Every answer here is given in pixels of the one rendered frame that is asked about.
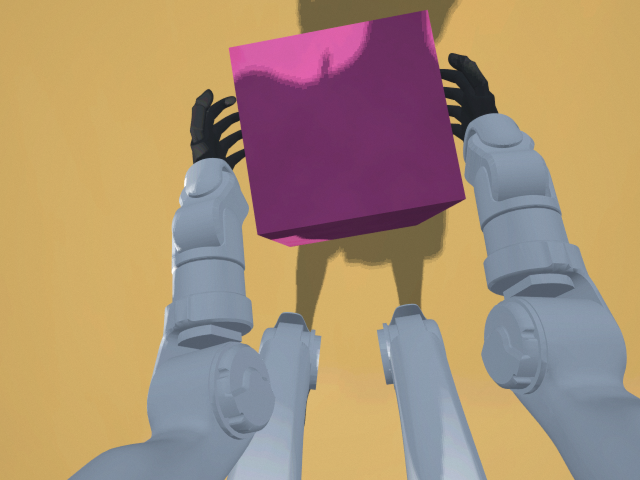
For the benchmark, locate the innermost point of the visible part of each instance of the right robot forearm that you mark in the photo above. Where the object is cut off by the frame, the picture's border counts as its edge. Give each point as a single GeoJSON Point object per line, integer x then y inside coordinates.
{"type": "Point", "coordinates": [528, 251]}

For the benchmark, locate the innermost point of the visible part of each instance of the robot left shin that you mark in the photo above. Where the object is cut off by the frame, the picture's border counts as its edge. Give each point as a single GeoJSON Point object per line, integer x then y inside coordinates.
{"type": "Point", "coordinates": [285, 317]}

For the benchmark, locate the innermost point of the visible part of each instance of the left robot forearm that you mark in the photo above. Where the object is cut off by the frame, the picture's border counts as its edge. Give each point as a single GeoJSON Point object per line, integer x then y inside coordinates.
{"type": "Point", "coordinates": [209, 304]}

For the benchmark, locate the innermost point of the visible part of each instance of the robot right shin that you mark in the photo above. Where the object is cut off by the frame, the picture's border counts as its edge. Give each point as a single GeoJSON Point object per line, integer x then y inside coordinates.
{"type": "Point", "coordinates": [413, 309]}

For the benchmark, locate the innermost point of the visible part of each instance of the robot right upper arm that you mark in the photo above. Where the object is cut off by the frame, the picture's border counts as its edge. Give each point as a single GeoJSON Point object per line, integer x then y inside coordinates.
{"type": "Point", "coordinates": [564, 359]}

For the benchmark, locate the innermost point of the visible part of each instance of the robot left hand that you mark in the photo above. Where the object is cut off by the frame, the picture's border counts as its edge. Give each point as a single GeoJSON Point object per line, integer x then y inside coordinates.
{"type": "Point", "coordinates": [205, 136]}

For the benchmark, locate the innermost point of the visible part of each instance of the robot left upper arm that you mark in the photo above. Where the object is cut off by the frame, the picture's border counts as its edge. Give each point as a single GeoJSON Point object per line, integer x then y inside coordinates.
{"type": "Point", "coordinates": [204, 408]}

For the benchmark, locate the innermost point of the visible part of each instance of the robot right hand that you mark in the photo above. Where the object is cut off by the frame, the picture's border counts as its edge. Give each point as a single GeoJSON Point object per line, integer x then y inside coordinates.
{"type": "Point", "coordinates": [473, 93]}

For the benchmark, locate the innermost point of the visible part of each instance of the carton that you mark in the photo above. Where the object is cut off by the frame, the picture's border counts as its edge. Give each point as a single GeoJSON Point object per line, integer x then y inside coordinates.
{"type": "Point", "coordinates": [346, 130]}

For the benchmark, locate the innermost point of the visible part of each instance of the robot shin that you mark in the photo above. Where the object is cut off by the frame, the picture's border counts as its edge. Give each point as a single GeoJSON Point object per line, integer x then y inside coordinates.
{"type": "Point", "coordinates": [413, 309]}
{"type": "Point", "coordinates": [285, 317]}

